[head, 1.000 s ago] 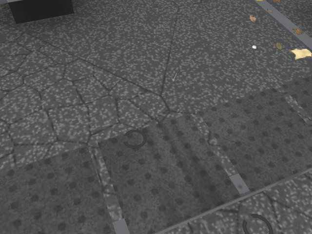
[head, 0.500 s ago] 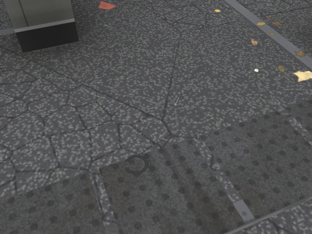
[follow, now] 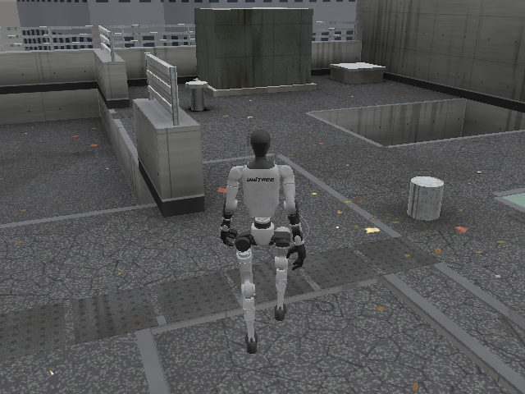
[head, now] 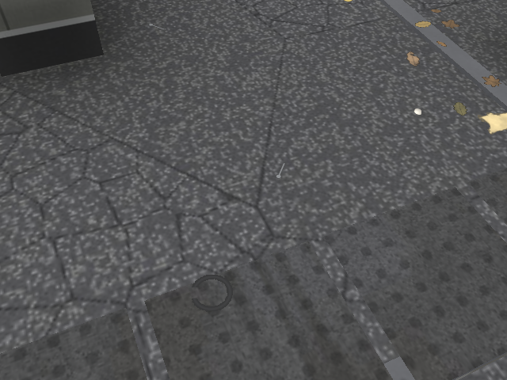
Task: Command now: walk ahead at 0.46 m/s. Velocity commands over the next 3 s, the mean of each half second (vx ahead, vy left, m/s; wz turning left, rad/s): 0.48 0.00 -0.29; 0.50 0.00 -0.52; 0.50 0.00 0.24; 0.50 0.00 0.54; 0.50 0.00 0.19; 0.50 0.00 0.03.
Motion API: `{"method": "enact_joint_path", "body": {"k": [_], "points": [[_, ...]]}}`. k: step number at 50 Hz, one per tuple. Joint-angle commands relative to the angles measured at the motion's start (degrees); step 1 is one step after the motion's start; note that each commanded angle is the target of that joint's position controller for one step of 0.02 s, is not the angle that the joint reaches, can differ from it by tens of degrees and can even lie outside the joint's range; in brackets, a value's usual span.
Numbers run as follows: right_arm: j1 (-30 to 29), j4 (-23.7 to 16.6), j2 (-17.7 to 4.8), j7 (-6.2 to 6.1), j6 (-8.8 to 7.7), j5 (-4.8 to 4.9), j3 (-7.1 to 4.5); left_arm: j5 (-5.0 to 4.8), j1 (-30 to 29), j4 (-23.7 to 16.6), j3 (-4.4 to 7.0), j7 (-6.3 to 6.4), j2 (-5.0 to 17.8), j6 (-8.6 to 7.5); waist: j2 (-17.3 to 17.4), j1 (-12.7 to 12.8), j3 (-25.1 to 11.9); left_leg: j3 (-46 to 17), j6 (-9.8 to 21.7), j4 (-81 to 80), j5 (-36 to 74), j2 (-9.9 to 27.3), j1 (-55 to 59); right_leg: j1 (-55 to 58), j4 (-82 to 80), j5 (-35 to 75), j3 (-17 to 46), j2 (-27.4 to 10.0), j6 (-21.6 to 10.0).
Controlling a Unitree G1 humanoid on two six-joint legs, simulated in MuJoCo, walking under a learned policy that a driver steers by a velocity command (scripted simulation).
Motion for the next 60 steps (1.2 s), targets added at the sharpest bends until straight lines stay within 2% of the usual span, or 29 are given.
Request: {"method": "enact_joint_path", "body": {"k": [1,3,4,6,7,8,9,11,12,15,17,20,23,25,26,27,28,30,33,41,47,49,51,52,53,54,55,57,60], "points": [[1.83,-1.37,-6.43,-0.42,-0.72,-0.01,-0.38,-0.42,-5.72,-4.81,-1.21,0.05,-0.69,0.07,7.46,1.15,6.90,-3.97,4.48,-1.37,50.09,13.06,-6.87,2.23,-8.97,3.61,-3.96,2.49,-0.89],[1.77,-1.16,-7.64,-0.51,-0.84,0.25,-0.34,-0.52,-4.51,-5.08,-0.97,1.04,1.07,0.21,7.72,2.44,4.70,-2.90,3.99,3.09,65.77,13.87,-5.31,8.45,-11.95,1.47,-6.14,5.16,-3.17],[3.83,-0.65,-6.80,-0.56,-0.49,-0.11,0.04,-0.34,-1.37,-3.86,-0.14,1.53,3.47,-0.12,3.98,3.24,1.28,-1.64,2.94,11.49,78.26,12.23,-0.31,11.73,-10.95,-2.88,-8.78,8.51,-4.42],[3.60,-0.06,-11.52,-1.06,0.12,0.81,-0.96,-0.74,10.32,0.29,0.94,2.15,4.27,-1.17,5.59,8.55,-4.34,-2.18,1.57,32.20,75.00,12.68,-4.68,30.70,-25.86,6.28,-6.43,8.35,-5.98],[-2.01,-2.13,-12.85,-0.79,-0.26,1.45,-1.58,0.03,18.06,2.76,1.93,2.56,6.78,-1.40,6.99,12.57,-6.75,-2.00,1.16,44.67,58.25,10.48,-16.27,44.58,-30.91,9.44,0.33,2.86,-7.87],[-6.14,-5.69,-8.01,-0.87,-1.26,1.47,-1.24,0.65,22.02,3.82,2.74,1.99,10.72,-1.34,-5.50,11.26,-10.42,0.71,-0.47,66.26,-5.12,2.13,-35.28,59.36,-28.01,37.93,18.35,-13.02,-11.45],[-2.85,-7.52,-5.98,-1.05,-1.20,2.86,-1.11,0.60,24.57,5.11,3.51,1.51,14.51,-1.14,-4.55,9.21,-15.37,-3.39,-1.30,78.98,-9.54,2.43,-49.10,66.83,-24.90,55.08,29.12,-22.16,-22.38],[-11.77,-10.98,-6.59,-0.43,-1.17,1.39,-1.41,0.21,20.09,5.41,1.45,1.42,5.82,-0.83,-0.13,7.82,-4.30,-4.65,-0.93,77.85,-5.96,6.83,-54.96,50.82,-33.60,20.63,26.69,-16.94,-18.23],[-15.50,-12.90,-5.92,0.26,-0.78,0.39,-1.47,0.68,17.46,5.20,0.67,1.59,4.00,-0.97,1.03,5.65,0.41,-4.48,-0.78,76.89,-5.79,7.80,-56.30,43.37,-36.68,11.37,25.48,-14.10,-15.48],[-19.48,-17.81,-2.41,1.45,1.97,-0.70,-0.56,-0.31,16.03,4.86,0.14,2.29,5.77,-2.43,-0.86,1.09,6.11,-3.32,-1.63,81.37,-8.58,8.80,-59.79,26.98,-42.13,3.29,22.32,-11.61,-14.05],[-25.04,-23.32,-3.33,1.57,2.40,-1.26,0.10,-0.65,12.94,3.48,0.35,2.02,7.62,-3.27,-0.56,-1.23,7.84,-3.61,-1.94,71.89,-3.98,11.06,-58.26,17.31,-46.88,-0.14,19.45,-9.35,-12.48],[-25.85,-24.39,-4.07,2.81,2.80,-0.92,0.57,-0.84,10.86,0.34,0.64,1.74,8.44,-3.71,-1.38,-1.52,4.90,0.92,-3.34,46.48,8.16,8.82,-33.92,6.18,-50.15,12.84,11.16,-3.72,-10.48],[-23.71,-24.26,-6.12,1.48,3.36,-0.14,-0.33,-1.44,15.53,1.23,1.61,1.18,11.10,-3.64,-5.06,-1.01,0.00,2.64,-2.39,38.43,5.91,5.01,-29.69,22.30,-42.65,35.41,11.77,-6.14,-8.46],[-12.73,-21.33,-9.26,0.47,1.98,-0.01,-2.01,-0.96,16.69,0.48,1.92,0.97,11.66,-3.16,-2.84,-5.53,-8.26,4.04,-1.19,28.86,2.44,0.55,-19.07,30.28,-21.73,48.54,10.74,-5.06,-5.38],[-5.37,-20.16,-13.53,-0.02,1.04,-1.19,-3.37,-1.08,16.32,-1.24,1.62,0.78,9.65,-3.15,-0.04,-8.31,-14.39,-3.08,0.06,23.44,-0.03,6.41,-7.73,24.30,-5.21,37.36,9.88,-1.97,-3.64],[-3.43,-21.29,-22.09,0.04,0.73,-2.76,-5.33,-2.82,17.97,-6.51,0.26,0.50,2.21,-3.09,18.05,-5.80,-22.69,-35.09,4.59,9.79,-15.18,26.61,3.20,7.40,15.59,-2.26,5.59,7.11,-0.77],[-9.93,-22.10,-19.83,0.50,1.38,-1.97,-4.94,-1.06,20.04,-6.61,1.02,0.24,5.18,-2.94,18.90,-1.63,-23.29,-53.36,7.83,-0.38,-20.83,28.66,-1.43,1.87,28.14,-11.59,11.70,6.38,-2.36],[-18.72,-22.01,-10.57,1.05,1.57,-1.15,-2.91,0.36,15.62,-7.92,1.28,0.57,4.92,-1.68,6.14,1.70,-6.59,-35.56,6.39,2.97,-24.87,26.38,-16.58,-3.45,32.14,-6.55,8.06,-0.16,-3.36],[-17.29,-18.17,-7.89,0.93,0.50,-1.21,-2.50,0.18,14.46,-9.81,1.44,-0.23,3.48,0.48,6.98,4.35,-0.69,-15.84,2.07,1.32,-6.16,20.95,-24.52,-0.53,25.18,-5.09,8.88,-2.70,-2.46],[-12.44,-16.61,-11.40,0.72,-1.72,-0.67,-3.83,0.36,1.95,-16.52,1.40,-2.15,4.24,2.22,4.69,2.57,-0.24,2.31,4.30,-3.80,10.17,21.49,-14.75,-4.85,4.71,5.47,6.10,-3.99,-0.09],[-8.23,-15.55,-14.51,0.32,0.01,-0.59,-4.90,1.01,-5.51,-19.42,1.14,-3.65,4.58,2.23,6.72,-1.43,2.88,9.25,1.98,-2.94,10.60,21.36,-10.25,4.21,-14.20,0.97,-1.07,-1.41,-1.78],[-6.90,-14.12,-15.34,0.63,1.06,-0.48,-4.90,1.55,-2.12,-18.68,1.32,-2.95,4.53,1.48,7.13,0.01,2.34,9.88,2.19,3.20,24.55,21.79,-8.05,9.64,-18.48,-4.08,-1.94,1.52,-3.68],[-6.98,-13.82,-13.87,1.00,1.67,0.03,-3.98,2.36,15.00,-12.80,2.56,-1.51,6.28,-0.33,1.44,8.03,-7.71,13.27,0.93,25.73,35.36,17.32,-14.37,33.11,-23.80,-0.81,-1.93,5.23,-5.38],[-6.50,-16.64,-8.44,1.68,1.76,0.76,-2.28,3.36,23.35,-12.16,3.78,-0.28,12.21,-1.10,-9.17,11.19,-16.16,12.57,-1.45,44.99,11.79,13.35,-29.99,49.85,-26.88,-11.05,18.52,-11.77,-8.49],[-6.99,-19.12,-8.11,2.00,1.79,1.12,-2.53,1.51,24.69,-12.33,5.11,0.88,19.18,-0.99,-15.79,10.12,-19.54,4.47,-2.93,60.04,-14.42,4.37,-43.60,53.51,-36.67,-3.88,42.45,-23.89,-12.85],[-13.44,-19.59,-11.23,1.67,2.18,1.06,-3.41,0.75,22.25,-12.23,4.67,1.37,16.98,-1.05,-5.05,10.60,-14.15,-4.39,-1.74,63.87,-8.88,5.84,-47.54,48.93,-35.61,3.56,35.36,-22.00,-11.18],[-14.20,-19.35,-9.63,1.99,1.67,1.76,-2.93,0.79,18.91,-11.81,3.51,1.54,13.50,-1.43,-4.11,7.90,-8.17,-5.72,-1.14,61.83,-3.59,7.42,-46.94,41.96,-35.13,9.40,25.53,-19.47,-9.00],[-10.78,-16.37,-9.94,2.23,2.25,0.36,-3.36,0.03,13.17,-11.77,1.54,1.19,7.54,-2.16,-4.14,3.20,-3.51,-5.37,-1.45,55.51,1.61,9.67,-41.63,32.50,-38.13,12.60,14.57,-14.09,-4.49],[-8.81,-14.65,-8.54,3.19,4.12,-0.11,-3.48,-0.41,13.43,-10.81,0.82,1.42,5.98,-3.64,-4.45,1.34,-2.53,-4.81,-2.08,54.69,6.15,8.70,-39.87,30.07,-41.49,17.47,8.11,-12.10,-3.74]]}}
Next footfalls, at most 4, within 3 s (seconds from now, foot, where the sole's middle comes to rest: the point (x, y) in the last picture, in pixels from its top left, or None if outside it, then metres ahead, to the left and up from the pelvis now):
0.04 right None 0.16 -0.10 -0.77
0.52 left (210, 363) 0.51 0.10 -0.72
1.02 right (337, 319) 0.62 -0.24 -0.72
1.56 left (306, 213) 0.97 -0.20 -0.72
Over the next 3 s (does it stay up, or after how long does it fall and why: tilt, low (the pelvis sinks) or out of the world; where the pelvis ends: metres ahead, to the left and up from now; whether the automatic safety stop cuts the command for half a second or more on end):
stays up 1.57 -0.23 0.06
